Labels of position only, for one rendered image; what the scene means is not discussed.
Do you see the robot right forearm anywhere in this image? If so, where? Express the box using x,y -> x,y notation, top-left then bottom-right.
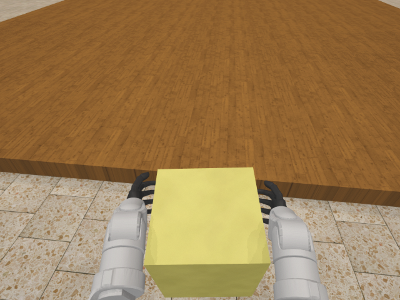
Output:
268,206 -> 329,300

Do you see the robot right hand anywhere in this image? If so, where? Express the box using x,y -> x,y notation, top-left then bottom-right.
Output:
257,181 -> 287,224

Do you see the robot left hand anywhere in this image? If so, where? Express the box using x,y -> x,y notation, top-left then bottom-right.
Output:
127,172 -> 156,214

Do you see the robot left forearm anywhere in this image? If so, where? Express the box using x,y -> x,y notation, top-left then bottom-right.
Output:
88,197 -> 148,300

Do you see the carton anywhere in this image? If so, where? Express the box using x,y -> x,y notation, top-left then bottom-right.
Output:
144,167 -> 271,298

